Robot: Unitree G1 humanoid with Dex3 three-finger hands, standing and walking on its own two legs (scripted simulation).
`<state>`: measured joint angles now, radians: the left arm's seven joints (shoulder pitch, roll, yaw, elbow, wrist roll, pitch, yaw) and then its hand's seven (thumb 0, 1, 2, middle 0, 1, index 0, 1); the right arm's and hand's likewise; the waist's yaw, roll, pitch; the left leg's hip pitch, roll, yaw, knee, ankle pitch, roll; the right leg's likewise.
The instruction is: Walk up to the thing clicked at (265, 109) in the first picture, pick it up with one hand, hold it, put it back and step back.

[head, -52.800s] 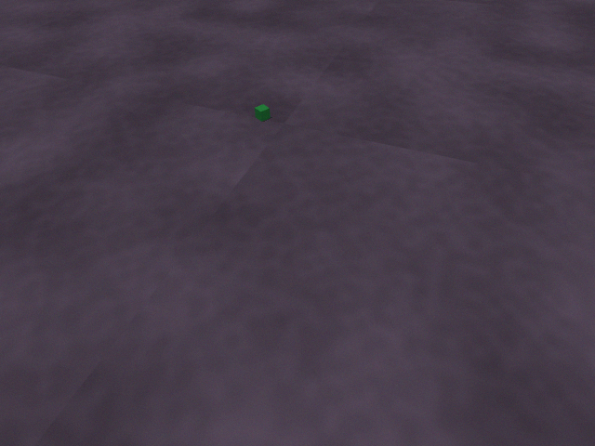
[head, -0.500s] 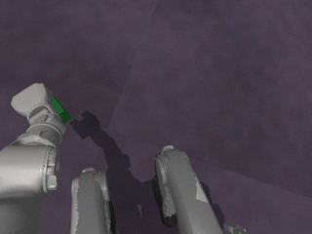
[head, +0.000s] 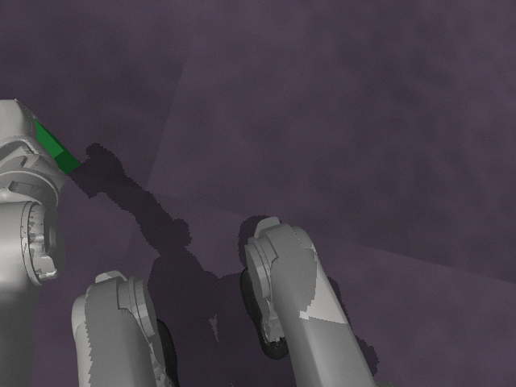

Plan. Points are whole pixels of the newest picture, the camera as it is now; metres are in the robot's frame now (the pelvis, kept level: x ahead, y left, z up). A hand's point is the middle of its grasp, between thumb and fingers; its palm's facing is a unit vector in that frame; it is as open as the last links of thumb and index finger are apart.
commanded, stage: crouch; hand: left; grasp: from above
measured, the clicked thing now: (39, 155) +0.54 +0.20 -0.20
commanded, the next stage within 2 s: lower in 0.26 s
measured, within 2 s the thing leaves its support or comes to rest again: rests again in 1.96 s
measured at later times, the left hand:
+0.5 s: hand (37, 149) +0.55 +0.20 -0.20, palm faces -0.35 -0.24 -0.91, open 9.6 cm
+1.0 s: hand (58, 150) +0.56 +0.19 -0.25, palm faces -0.34 -0.26 -0.90, open 9.6 cm
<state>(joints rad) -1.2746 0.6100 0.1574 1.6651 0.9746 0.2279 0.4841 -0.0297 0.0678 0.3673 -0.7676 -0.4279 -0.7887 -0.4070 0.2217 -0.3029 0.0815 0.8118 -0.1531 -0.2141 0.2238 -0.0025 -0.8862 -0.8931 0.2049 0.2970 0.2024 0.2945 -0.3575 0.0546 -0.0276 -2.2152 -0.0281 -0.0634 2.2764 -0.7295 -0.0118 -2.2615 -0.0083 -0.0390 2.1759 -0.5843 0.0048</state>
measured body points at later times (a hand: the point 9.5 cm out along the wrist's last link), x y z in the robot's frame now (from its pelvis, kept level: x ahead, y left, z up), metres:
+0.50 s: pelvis +0.00 +0.01 -0.03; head +0.28 +0.03 +0.32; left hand +0.56 +0.21 -0.15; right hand -0.05 -0.25 -0.12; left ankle +0.07 +0.12 -0.34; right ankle +0.11 -0.12 -0.34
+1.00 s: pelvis +0.00 +0.01 -0.04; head +0.31 +0.03 +0.28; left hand +0.57 +0.20 -0.20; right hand -0.06 -0.23 -0.10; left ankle +0.07 +0.12 -0.34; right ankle +0.11 -0.12 -0.34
